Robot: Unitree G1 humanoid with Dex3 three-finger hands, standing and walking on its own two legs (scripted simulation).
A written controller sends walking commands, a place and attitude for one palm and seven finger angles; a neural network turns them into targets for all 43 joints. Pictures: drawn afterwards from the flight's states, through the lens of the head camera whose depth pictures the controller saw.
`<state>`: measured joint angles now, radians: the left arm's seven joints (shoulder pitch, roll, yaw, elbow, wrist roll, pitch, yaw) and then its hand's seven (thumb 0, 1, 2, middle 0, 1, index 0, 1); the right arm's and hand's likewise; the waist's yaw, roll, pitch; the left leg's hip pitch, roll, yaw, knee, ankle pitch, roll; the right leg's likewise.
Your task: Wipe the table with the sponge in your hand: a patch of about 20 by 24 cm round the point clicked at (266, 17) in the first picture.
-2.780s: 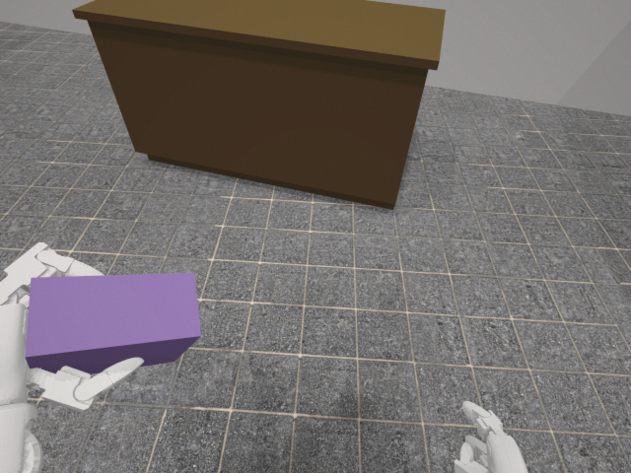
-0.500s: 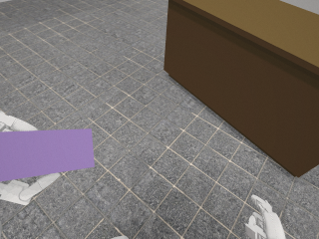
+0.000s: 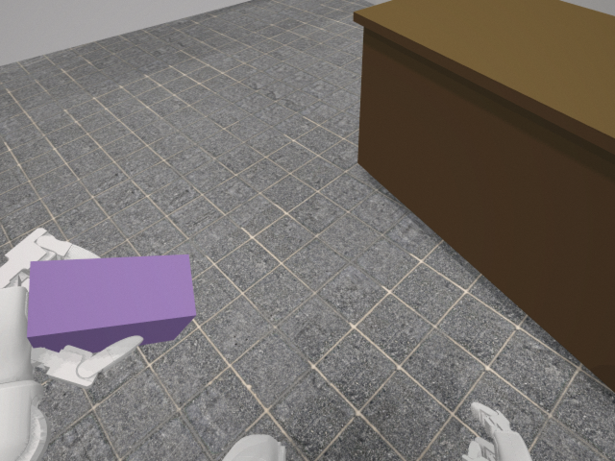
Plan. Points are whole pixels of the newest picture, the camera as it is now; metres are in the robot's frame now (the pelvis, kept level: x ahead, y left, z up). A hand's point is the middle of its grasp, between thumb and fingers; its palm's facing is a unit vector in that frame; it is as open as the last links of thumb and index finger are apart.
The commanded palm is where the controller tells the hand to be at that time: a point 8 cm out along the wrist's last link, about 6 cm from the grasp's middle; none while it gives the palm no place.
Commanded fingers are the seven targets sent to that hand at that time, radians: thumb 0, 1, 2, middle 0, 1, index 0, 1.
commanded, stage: walk to a spot facing it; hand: left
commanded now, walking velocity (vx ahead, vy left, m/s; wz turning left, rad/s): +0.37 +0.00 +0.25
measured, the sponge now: (138, 305) +0.24 +0.19 +0.15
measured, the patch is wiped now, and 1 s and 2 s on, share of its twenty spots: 0.00 0.00 0.00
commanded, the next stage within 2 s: turn to face it in 1.84 s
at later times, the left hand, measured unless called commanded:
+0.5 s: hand (92, 202) +0.34 +0.27 +0.19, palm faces +0.46 -0.80 -0.39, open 10.4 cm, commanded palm +0.27 +0.31 +0.19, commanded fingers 0.00 0.10 1.30 -1.20 -1.60 -1.20 -1.60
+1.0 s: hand (154, 155) +0.44 +0.23 +0.19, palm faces +0.48 -0.74 -0.47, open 10.4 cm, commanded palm +0.36 +0.28 +0.19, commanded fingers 0.00 0.10 1.30 -1.20 -1.60 -1.20 -1.60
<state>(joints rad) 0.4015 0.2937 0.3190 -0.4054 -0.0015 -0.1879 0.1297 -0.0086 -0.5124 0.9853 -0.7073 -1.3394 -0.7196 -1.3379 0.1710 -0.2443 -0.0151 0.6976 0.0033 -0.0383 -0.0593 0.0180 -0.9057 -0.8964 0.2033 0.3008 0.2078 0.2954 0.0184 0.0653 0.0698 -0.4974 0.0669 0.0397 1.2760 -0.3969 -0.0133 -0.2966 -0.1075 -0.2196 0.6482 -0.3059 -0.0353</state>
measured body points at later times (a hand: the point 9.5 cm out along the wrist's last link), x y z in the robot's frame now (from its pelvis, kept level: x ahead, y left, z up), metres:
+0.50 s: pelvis +0.13 +0.02 +0.01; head +0.16 +0.04 +0.46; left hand +0.31 +0.31 +0.21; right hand +0.32 -0.16 -0.08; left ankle +0.16 +0.13 -0.73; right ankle +0.13 -0.12 -0.64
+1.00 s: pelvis +0.26 -0.03 +0.01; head +0.30 -0.02 +0.46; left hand +0.40 +0.27 +0.21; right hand +0.47 -0.27 -0.07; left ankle +0.30 +0.12 -0.66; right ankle +0.27 -0.12 -0.73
